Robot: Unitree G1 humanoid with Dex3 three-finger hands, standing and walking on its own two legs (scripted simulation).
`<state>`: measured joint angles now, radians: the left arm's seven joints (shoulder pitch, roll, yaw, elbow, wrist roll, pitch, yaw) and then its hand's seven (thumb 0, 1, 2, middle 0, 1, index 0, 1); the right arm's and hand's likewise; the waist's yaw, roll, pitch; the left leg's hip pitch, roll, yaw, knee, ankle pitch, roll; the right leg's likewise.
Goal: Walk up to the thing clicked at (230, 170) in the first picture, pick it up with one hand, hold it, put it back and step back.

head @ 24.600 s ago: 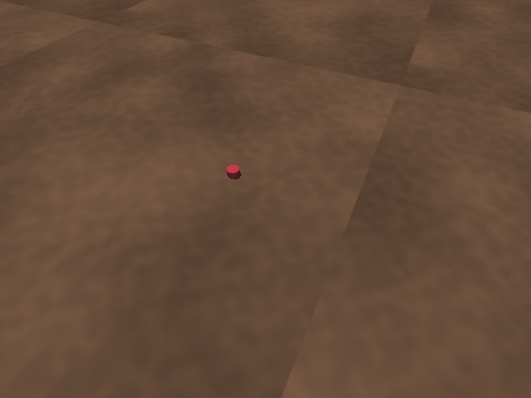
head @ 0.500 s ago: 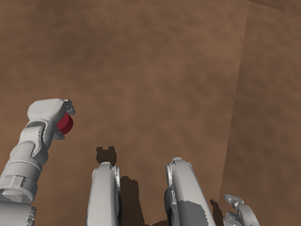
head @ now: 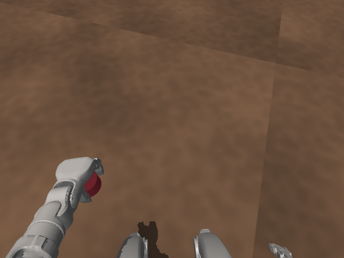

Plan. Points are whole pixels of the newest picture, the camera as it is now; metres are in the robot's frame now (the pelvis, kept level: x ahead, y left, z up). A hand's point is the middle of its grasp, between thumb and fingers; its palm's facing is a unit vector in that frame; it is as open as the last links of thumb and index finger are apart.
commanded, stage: lift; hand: left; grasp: from above
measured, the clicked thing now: (86, 182) +0.35 +0.23 -0.10
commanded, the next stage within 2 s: hold in 0.36 s
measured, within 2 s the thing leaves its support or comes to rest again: neither
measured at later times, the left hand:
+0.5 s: hand (76, 167) +0.35 +0.22 +0.00, palm faces -0.45 -0.07 -0.89, open 8.9 cm
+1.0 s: hand (67, 161) +0.35 +0.22 +0.04, palm faces -0.44 -0.05 -0.90, open 9.0 cm
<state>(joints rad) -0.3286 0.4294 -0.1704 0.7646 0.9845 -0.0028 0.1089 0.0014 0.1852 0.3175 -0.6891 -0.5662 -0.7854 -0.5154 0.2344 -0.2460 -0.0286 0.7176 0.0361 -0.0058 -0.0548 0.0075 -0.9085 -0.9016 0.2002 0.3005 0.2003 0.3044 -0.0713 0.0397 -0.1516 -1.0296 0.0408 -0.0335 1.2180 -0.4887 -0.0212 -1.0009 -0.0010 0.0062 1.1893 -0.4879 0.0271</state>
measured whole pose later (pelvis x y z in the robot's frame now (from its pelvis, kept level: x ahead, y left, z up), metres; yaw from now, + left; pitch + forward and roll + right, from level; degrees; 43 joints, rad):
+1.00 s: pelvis +0.04 +0.00 +0.09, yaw -1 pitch +5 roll +0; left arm -0.26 0.40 -0.22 0.71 0.99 0.02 0.03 0.00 0.14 0.44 -0.66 -0.59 -0.74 -0.58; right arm 0.22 -0.25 -0.04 0.70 0.05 0.05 -0.04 0.01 -0.91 -0.90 0.20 0.30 0.20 0.30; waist -0.01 0.04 -0.07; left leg -0.43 0.03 0.02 0.66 -0.32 -0.01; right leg -0.42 -0.02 0.04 0.66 -0.33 0.03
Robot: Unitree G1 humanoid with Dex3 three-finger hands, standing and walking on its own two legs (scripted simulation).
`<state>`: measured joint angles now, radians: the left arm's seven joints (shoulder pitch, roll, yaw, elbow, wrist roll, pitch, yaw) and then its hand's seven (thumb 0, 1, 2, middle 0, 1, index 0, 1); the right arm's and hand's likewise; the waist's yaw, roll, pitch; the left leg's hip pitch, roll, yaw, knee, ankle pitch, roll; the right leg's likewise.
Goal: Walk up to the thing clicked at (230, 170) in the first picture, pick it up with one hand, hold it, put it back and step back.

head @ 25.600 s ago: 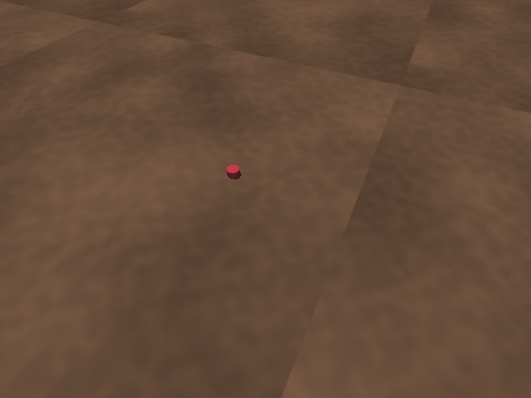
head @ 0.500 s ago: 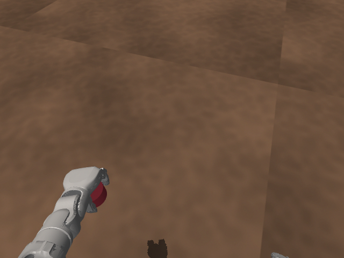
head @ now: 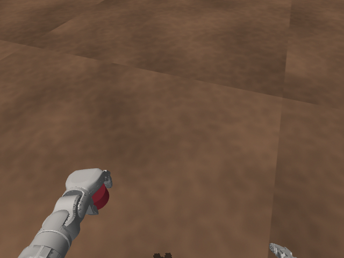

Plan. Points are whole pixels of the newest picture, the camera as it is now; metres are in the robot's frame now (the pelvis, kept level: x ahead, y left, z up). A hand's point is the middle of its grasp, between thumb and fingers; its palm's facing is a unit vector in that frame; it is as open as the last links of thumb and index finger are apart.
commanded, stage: hold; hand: left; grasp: from above
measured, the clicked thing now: (94, 194) +0.32 +0.23 -0.07
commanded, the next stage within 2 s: crouch in 1.36 s
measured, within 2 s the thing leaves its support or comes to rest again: neither
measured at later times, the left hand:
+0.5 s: hand (91, 203) +0.28 +0.21 -0.03, palm faces -0.43 -0.05 -0.90, open 8.9 cm
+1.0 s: hand (92, 200) +0.28 +0.21 -0.02, palm faces -0.44 -0.06 -0.90, open 8.9 cm
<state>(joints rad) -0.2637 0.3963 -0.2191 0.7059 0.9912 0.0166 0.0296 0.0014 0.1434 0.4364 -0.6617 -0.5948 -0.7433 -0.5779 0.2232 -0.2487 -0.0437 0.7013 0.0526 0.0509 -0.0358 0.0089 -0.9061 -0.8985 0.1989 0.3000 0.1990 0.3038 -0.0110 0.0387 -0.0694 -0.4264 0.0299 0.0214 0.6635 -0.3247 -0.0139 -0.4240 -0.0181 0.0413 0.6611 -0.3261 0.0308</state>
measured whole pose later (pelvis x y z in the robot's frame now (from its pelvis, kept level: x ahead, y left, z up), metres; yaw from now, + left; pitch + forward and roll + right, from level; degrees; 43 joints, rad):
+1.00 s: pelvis -0.01 -0.01 +0.01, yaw +0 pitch +1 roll +1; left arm -0.21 0.40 -0.22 0.57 0.97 0.01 -0.05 0.01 0.16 0.42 -0.63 -0.63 -0.73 -0.59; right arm 0.17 -0.25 -0.02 0.68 0.07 0.05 -0.06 0.01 -0.91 -0.90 0.20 0.30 0.20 0.30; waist 0.01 0.05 -0.02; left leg -0.29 0.03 0.03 0.52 -0.24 -0.02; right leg -0.31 -0.01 0.04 0.55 -0.26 0.02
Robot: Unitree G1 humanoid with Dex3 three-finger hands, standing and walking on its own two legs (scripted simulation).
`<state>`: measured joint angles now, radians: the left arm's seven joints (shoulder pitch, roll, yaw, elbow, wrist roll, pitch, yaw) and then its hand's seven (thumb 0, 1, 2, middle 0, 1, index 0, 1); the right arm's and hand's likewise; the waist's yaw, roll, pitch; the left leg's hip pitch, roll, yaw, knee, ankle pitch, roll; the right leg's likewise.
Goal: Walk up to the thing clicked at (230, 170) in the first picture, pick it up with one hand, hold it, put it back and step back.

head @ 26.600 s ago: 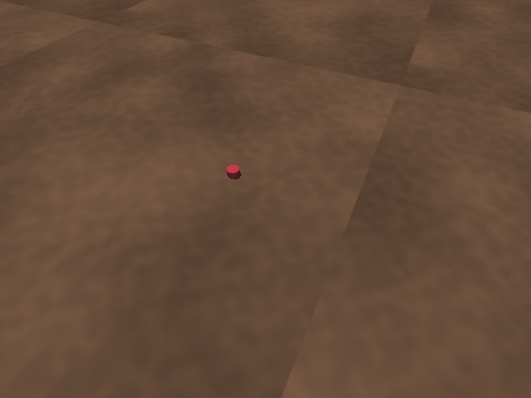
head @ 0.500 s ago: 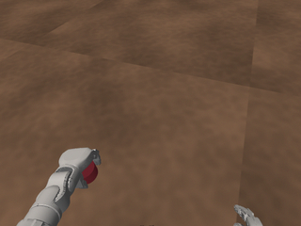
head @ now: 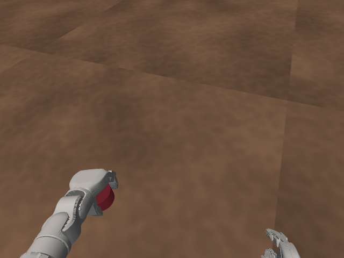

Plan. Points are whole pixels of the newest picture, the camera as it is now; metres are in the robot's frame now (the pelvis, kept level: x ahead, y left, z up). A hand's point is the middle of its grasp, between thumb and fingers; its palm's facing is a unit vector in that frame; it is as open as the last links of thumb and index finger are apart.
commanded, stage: hold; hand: left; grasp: from above
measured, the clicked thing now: (99, 195) +0.31 +0.22 -0.06
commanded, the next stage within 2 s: crouch in 0.36 s
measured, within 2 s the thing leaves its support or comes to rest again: neither
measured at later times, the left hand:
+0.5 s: hand (97, 195) +0.30 +0.22 -0.03, palm faces -0.44 -0.06 -0.89, open 8.9 cm
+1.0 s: hand (112, 207) +0.33 +0.23 -0.20, palm faces -0.41 +0.05 -0.91, open 8.8 cm
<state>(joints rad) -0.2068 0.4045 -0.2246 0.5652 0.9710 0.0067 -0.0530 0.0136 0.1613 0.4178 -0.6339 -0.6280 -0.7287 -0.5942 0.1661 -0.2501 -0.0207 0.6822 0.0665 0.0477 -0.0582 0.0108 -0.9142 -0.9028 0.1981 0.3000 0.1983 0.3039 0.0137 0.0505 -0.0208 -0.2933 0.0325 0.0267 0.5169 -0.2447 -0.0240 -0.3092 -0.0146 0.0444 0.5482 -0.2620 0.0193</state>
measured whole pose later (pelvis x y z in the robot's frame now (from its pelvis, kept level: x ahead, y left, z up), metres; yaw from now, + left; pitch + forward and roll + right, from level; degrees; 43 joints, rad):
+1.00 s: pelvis -0.03 +0.01 -0.10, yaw +1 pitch +20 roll -1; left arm -0.57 0.39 -0.18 1.11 1.17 -0.06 0.33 0.00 0.16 0.37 -0.68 -0.59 -0.78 -0.55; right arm 0.19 -0.28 -0.07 0.70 -0.01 0.03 -0.01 0.01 -0.91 -0.90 0.20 0.30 0.20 0.30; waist -0.09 0.00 -0.14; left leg -1.08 0.03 -0.03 1.20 -0.47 -0.02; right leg -1.06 -0.01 0.01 1.18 -0.48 0.03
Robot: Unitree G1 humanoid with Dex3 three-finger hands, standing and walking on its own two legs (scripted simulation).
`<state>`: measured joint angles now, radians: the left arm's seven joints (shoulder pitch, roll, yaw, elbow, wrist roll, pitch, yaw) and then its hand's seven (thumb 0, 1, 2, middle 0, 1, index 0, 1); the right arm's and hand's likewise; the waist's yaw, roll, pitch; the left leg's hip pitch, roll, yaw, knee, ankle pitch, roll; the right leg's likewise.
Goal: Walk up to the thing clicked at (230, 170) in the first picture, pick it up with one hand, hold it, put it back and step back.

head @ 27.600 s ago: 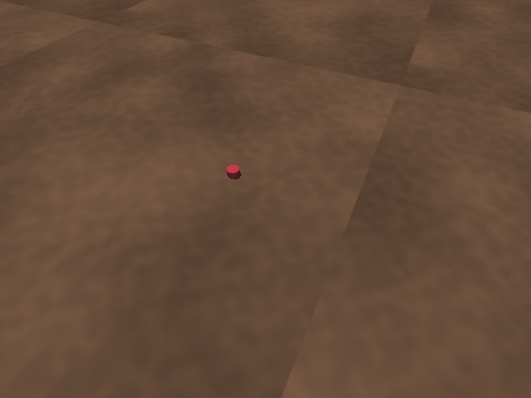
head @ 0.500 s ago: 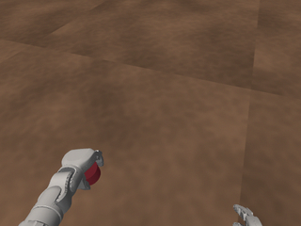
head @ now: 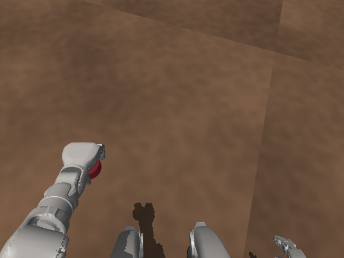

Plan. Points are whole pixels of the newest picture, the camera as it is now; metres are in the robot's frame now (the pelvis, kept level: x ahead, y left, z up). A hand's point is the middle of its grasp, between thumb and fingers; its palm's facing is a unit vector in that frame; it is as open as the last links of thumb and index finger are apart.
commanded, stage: crouch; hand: left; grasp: from above
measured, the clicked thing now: (87, 165) +0.39 +0.22 -0.13
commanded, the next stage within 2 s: lower in 1.62 s
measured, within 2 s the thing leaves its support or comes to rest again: neither
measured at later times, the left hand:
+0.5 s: hand (108, 177) +0.42 +0.21 -0.34, palm faces -0.46 +0.00 -0.89, open 8.7 cm
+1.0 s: hand (113, 178) +0.45 +0.21 -0.44, palm faces -0.46 -0.02 -0.89, open 8.7 cm
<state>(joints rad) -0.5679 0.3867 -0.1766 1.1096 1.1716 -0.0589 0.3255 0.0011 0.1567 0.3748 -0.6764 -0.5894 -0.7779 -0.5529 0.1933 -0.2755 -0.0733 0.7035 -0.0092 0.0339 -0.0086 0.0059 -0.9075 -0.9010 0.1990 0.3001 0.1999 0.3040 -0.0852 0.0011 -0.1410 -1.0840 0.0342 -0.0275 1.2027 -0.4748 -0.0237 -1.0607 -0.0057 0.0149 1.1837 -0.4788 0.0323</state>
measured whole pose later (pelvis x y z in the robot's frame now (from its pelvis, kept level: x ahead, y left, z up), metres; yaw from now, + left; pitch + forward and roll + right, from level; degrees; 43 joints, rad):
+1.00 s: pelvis -0.03 +0.00 -0.28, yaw -4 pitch +38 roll -6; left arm -0.99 0.59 0.01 1.42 1.21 -0.09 0.37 -0.01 0.14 0.35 -0.74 -0.52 -0.84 -0.50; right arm 0.15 -0.24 0.01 0.73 -0.12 -0.04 0.09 0.00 -0.91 -0.90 0.20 0.30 0.20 0.30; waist -0.24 0.01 -0.13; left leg -2.18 0.02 -0.12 2.22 -0.70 -0.03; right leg -2.13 0.03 -0.01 2.16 -0.70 0.05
